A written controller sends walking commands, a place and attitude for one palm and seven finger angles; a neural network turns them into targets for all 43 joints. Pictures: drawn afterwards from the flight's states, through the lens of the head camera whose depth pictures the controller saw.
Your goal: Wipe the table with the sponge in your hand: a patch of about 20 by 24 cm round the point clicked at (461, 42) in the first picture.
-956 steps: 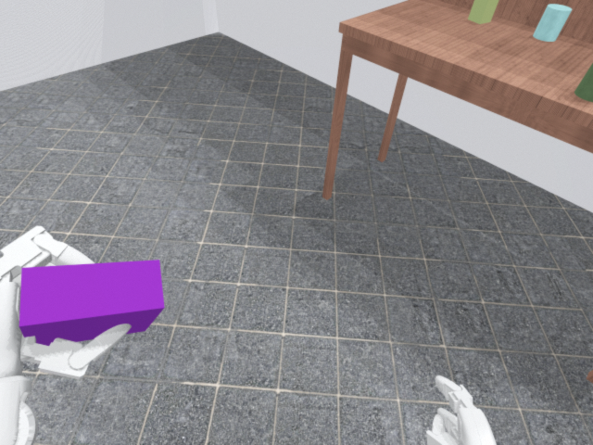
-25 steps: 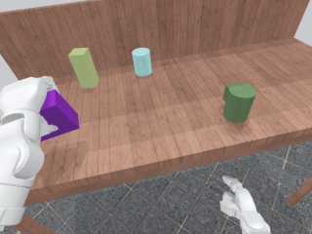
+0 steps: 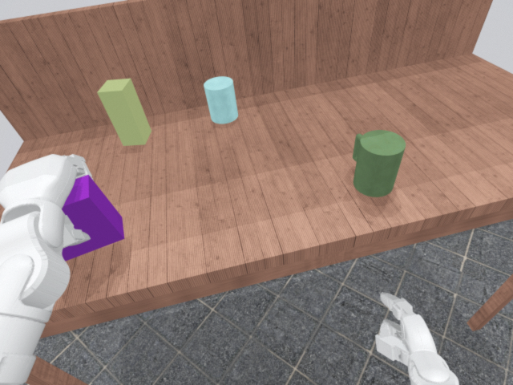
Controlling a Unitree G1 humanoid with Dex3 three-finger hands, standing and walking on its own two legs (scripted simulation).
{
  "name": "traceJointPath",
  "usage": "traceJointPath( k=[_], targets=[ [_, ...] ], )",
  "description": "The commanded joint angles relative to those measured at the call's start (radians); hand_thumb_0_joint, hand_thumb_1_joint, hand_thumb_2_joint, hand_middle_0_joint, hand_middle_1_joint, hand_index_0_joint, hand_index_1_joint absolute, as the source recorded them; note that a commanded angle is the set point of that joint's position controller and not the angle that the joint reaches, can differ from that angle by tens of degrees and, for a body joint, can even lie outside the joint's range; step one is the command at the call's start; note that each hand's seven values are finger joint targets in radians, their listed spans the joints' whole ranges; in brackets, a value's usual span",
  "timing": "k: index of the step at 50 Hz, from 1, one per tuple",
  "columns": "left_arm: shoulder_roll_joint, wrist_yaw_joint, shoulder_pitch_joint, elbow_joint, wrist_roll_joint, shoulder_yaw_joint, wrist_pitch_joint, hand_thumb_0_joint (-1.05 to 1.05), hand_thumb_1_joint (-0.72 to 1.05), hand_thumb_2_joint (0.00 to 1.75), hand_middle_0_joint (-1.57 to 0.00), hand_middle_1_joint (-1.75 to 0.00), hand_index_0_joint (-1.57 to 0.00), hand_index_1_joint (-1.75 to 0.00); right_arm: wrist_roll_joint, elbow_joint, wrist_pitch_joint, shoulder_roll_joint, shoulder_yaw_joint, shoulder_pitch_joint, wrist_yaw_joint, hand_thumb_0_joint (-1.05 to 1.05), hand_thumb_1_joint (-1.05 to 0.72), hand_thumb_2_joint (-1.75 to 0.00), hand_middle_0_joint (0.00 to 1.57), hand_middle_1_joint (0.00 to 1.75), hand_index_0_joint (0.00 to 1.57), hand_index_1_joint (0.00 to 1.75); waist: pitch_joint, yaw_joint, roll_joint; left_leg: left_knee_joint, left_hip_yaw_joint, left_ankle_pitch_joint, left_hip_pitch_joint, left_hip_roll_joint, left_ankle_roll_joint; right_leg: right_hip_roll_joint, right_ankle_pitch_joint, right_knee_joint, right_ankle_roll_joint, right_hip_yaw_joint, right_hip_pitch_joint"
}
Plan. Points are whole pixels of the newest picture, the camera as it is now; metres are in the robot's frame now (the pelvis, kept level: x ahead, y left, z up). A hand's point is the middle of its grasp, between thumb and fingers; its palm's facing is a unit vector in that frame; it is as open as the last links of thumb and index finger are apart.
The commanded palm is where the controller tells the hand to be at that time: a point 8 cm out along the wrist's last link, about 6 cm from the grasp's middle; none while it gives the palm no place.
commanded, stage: move the sponge above the wiping area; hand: left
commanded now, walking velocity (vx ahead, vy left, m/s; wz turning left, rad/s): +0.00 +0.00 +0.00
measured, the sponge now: (78, 227) +0.28 +0.33 +0.12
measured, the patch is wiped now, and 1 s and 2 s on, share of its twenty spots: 0.00 0.00 0.00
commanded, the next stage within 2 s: lower the sponge onto the table in 1.60 s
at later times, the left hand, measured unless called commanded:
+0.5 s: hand (84, 231) +0.26 +0.30 +0.14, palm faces -0.06 -0.10 -0.99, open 9.2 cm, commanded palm +0.24 +0.30 +0.25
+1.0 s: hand (107, 224) +0.28 +0.28 +0.14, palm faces -0.03 -0.08 -1.00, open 9.2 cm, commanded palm +0.25 +0.30 +0.25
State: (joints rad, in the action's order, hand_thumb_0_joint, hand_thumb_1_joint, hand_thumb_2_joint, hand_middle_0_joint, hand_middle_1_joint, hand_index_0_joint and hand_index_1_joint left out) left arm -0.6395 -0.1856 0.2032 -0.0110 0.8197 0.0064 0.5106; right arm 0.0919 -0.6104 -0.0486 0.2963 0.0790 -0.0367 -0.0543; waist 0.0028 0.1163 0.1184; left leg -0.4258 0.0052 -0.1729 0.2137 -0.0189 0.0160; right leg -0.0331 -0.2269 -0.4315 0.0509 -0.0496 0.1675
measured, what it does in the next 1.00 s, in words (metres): stands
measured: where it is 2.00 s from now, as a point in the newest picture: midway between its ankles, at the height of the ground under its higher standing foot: outside the picture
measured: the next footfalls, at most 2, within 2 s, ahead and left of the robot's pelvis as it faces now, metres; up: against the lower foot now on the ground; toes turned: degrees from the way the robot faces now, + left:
none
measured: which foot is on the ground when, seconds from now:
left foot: down 0.00-1.00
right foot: down 0.00-1.00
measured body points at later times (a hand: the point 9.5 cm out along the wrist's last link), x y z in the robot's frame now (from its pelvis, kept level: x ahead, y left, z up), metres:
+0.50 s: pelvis +0.01 +0.00 +0.00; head +0.00 -0.05 +0.44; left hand +0.26 +0.30 +0.19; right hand +0.25 -0.21 -0.08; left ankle +0.04 +0.11 -0.74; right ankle +0.01 -0.09 -0.74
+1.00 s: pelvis +0.00 +0.02 +0.00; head -0.01 -0.02 +0.45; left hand +0.28 +0.28 +0.19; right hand +0.25 -0.17 -0.07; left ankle +0.04 +0.11 -0.74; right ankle +0.01 -0.09 -0.74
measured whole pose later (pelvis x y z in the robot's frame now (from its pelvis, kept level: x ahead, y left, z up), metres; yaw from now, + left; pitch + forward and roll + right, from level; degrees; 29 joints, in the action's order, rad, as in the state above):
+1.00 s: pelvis +0.00 +0.02 +0.00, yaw +0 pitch -3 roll +0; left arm -0.58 -0.23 0.15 -0.13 0.87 -0.15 0.38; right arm 0.06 -0.61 -0.03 0.27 0.09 -0.04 -0.06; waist -0.01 0.13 0.10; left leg -0.42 -0.01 -0.17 0.20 -0.05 0.04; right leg -0.01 -0.23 -0.45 0.03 -0.04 0.16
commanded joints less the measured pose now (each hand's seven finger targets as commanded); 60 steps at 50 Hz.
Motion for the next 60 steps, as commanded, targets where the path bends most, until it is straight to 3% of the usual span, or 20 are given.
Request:
traceJointPath(
  k=[1,4,7,9,11,13,19,23,24,25,29,32,34,38,42,46,49,52,54,60],
  targets=[
    [-0.289,-0.013,0.431,-0.325,0.087,0.051,-0.126,0.00,0.10,1.30,-1.20,-1.60,-1.20,-1.60,-0.023,0.200,0.104,0.073,-0.035,0.203,-0.028,0.00,-0.90,-0.90,0.20,0.30,0.20,0.30,0.318,-0.019,-0.048,-0.005,0.026,0.086,-0.141,-0.033,0.035,0.034,0.058,0.073,0.009,0.095,-0.032],
    [-0.484,0.046,0.496,-0.505,0.124,0.235,-0.255,0.00,0.10,1.30,-1.20,-1.60,-1.20,-1.60,-0.048,0.203,0.142,0.056,-0.033,0.192,-0.052,0.00,-0.90,-0.90,0.20,0.30,0.20,0.30,0.405,0.018,0.026,-0.007,0.044,0.155,-0.211,-0.039,0.039,0.013,0.090,0.065,0.037,0.147,-0.077],
    [-0.411,0.125,0.353,-0.317,0.072,0.273,-0.285,0.00,0.10,1.30,-1.20,-1.60,-1.20,-1.60,-0.065,0.139,0.141,0.051,-0.045,0.132,-0.054,0.00,-0.90,-0.90,0.20,0.30,0.20,0.30,0.282,0.028,0.014,0.002,0.025,0.220,-0.177,-0.033,0.018,0.024,0.179,0.084,0.046,0.128,-0.065],
    [-0.405,0.155,0.373,-0.199,0.030,0.304,-0.230,0.00,0.10,1.30,-1.20,-1.60,-1.20,-1.60,-0.037,0.118,0.121,0.066,-0.052,0.186,-0.035,0.00,-0.90,-0.90,0.20,0.30,0.20,0.30,0.190,0.039,0.022,0.018,0.038,0.186,-0.137,-0.024,0.004,0.016,0.151,0.105,0.062,0.188,-0.043],
    [-0.329,0.163,0.333,-0.134,-0.007,0.256,-0.173,0.00,0.10,1.30,-1.20,-1.60,-1.20,-1.60,-0.037,0.105,0.099,0.076,-0.061,0.165,-0.018,0.00,-0.90,-0.90,0.20,0.30,0.20,0.30,0.157,0.041,0.000,0.018,0.018,0.198,-0.096,-0.009,-0.005,0.035,0.188,0.095,0.042,0.141,-0.056],
    [-0.325,0.126,0.217,-0.099,-0.015,0.249,-0.128,0.00,0.10,1.30,-1.20,-1.60,-1.20,-1.60,-0.034,0.121,0.076,0.091,-0.059,0.176,-0.006,0.00,-0.90,-0.90,0.20,0.30,0.20,0.30,0.148,0.049,-0.084,0.018,0.014,0.208,-0.060,-0.012,-0.003,0.036,0.237,0.079,0.027,0.129,-0.075],
    [-0.174,-0.032,-0.028,-0.254,-0.033,0.112,-0.044,0.00,0.10,1.30,-1.20,-1.60,-1.20,-1.60,-0.005,0.224,0.051,0.074,-0.039,0.253,0.019,0.00,-0.90,-0.90,0.20,0.30,0.20,0.30,0.207,0.015,-0.139,-0.025,-0.005,0.214,-0.059,-0.011,0.019,0.038,0.332,0.033,-0.004,0.091,-0.075],
    [-0.329,-0.052,0.159,-0.424,0.032,0.157,-0.128,0.00,0.10,1.30,-1.20,-1.60,-1.20,-1.60,-0.034,0.217,0.062,0.080,-0.041,0.196,-0.008,0.00,-0.90,-0.90,0.20,0.30,0.20,0.30,0.274,0.001,-0.125,-0.042,0.010,0.189,-0.108,-0.029,0.042,0.042,0.258,0.029,-0.014,0.083,-0.042],
    [-0.395,-0.031,0.264,-0.541,0.046,0.199,-0.170,0.00,0.10,1.30,-1.20,-1.60,-1.20,-1.60,-0.029,0.239,0.084,0.063,-0.032,0.241,-0.017,0.00,-0.90,-0.90,0.20,0.30,0.20,0.30,0.302,0.001,-0.069,-0.042,0.029,0.172,-0.142,-0.027,0.042,0.028,0.202,0.037,0.005,0.135,-0.039],
    [-0.421,0.000,0.342,-0.571,0.066,0.216,-0.216,0.00,0.10,1.30,-1.20,-1.60,-1.20,-1.60,-0.055,0.229,0.096,0.056,-0.029,0.186,-0.034,0.00,-0.90,-0.90,0.20,0.30,0.20,0.30,0.357,0.016,-0.028,-0.044,0.018,0.214,-0.180,-0.039,0.049,0.040,0.202,0.034,0.010,0.098,-0.062],
    [-0.466,0.132,0.334,-0.498,0.074,0.333,-0.295,0.00,0.10,1.30,-1.20,-1.60,-1.20,-1.60,-0.056,0.171,0.127,0.049,-0.043,0.175,-0.052,0.00,-0.90,-0.90,0.20,0.30,0.20,0.30,0.265,0.032,0.105,0.005,0.049,0.180,-0.212,-0.030,0.020,0.002,0.091,0.093,0.062,0.174,-0.010],
    [-0.323,0.188,0.372,-0.261,0.019,0.242,-0.230,0.00,0.10,1.30,-1.20,-1.60,-1.20,-1.60,-0.044,0.110,0.104,0.058,-0.053,0.163,-0.035,0.00,-0.90,-0.90,0.20,0.30,0.20,0.30,0.153,0.022,0.080,0.038,0.035,0.125,-0.142,-0.008,-0.006,0.023,0.048,0.121,0.048,0.108,0.007],
    [-0.305,0.176,0.367,-0.165,-0.004,0.227,-0.169,0.00,0.10,1.30,-1.20,-1.60,-1.20,-1.60,-0.020,0.111,0.103,0.062,-0.044,0.230,-0.026,0.00,-0.90,-0.90,0.20,0.30,0.20,0.30,0.113,0.026,0.030,0.059,0.040,0.083,-0.109,-0.010,-0.009,0.014,0.015,0.126,0.051,0.136,0.015],
    [-0.159,0.075,0.245,-0.117,-0.012,0.072,-0.093,0.00,0.10,1.30,-1.20,-1.60,-1.20,-1.60,-0.016,0.139,0.072,0.072,-0.043,0.220,-0.012,0.00,-0.90,-0.90,0.20,0.30,0.20,0.30,0.146,0.013,-0.089,0.067,0.019,0.083,-0.073,0.000,-0.005,0.031,0.076,0.104,0.011,0.051,-0.016],
    [-0.068,-0.007,0.183,-0.213,0.001,-0.038,-0.065,0.00,0.10,1.30,-1.20,-1.60,-1.20,-1.60,-0.007,0.189,0.065,0.071,-0.035,0.230,0.008,0.00,-0.90,-0.90,0.20,0.30,0.20,0.30,0.192,-0.003,-0.092,0.064,0.033,0.062,-0.081,0.001,0.003,0.025,0.090,0.084,0.008,0.030,-0.020],
    [-0.249,0.002,0.375,-0.351,0.099,0.056,-0.110,0.00,0.10,1.30,-1.20,-1.60,-1.20,-1.60,-0.030,0.199,0.083,0.068,-0.030,0.224,-0.007,0.00,-0.90,-0.90,0.20,0.30,0.20,0.30,0.283,0.009,-0.083,0.063,0.052,0.059,-0.113,-0.009,0.020,0.016,0.032,0.058,0.019,0.052,-0.040],
    [-0.454,0.080,0.532,-0.491,0.155,0.240,-0.184,0.00,0.10,1.30,-1.20,-1.60,-1.20,-1.60,-0.049,0.198,0.103,0.060,-0.026,0.246,-0.019,0.00,-0.90,-0.90,0.20,0.30,0.20,0.30,0.349,0.048,0.055,0.084,0.081,0.076,-0.133,-0.010,0.025,-0.016,0.038,0.031,0.052,0.114,-0.108],
    [-0.330,0.165,0.454,-0.418,0.110,0.206,-0.205,0.00,0.10,1.30,-1.20,-1.60,-1.20,-1.60,-0.061,0.152,0.106,0.039,-0.032,0.196,-0.015,0.00,-0.90,-0.90,0.20,0.30,0.20,0.30,0.311,0.054,0.091,0.090,0.067,0.178,-0.155,-0.007,-0.003,-0.013,0.084,0.051,0.058,0.072,-0.093],
    [-0.336,0.199,0.432,-0.354,0.065,0.246,-0.157,0.00,0.10,1.30,-1.20,-1.60,-1.20,-1.60,-0.044,0.141,0.107,0.044,-0.035,0.248,-0.006,0.00,-0.90,-0.90,0.20,0.30,0.20,0.30,0.265,0.071,0.104,0.086,0.068,0.167,-0.154,-0.008,-0.011,-0.014,0.070,0.074,0.072,0.130,-0.078],
    [-0.092,0.085,0.136,-0.196,-0.020,0.070,-0.037,0.00,0.10,1.30,-1.20,-1.60,-1.20,-1.60,-0.018,0.165,0.057,0.067,-0.037,0.228,0.015,0.00,-0.90,-0.90,0.20,0.30,0.20,0.30,0.135,0.035,-0.120,0.079,0.020,0.141,-0.071,0.006,-0.007,0.018,0.134,0.097,0.023,0.047,-0.042]
  ],
)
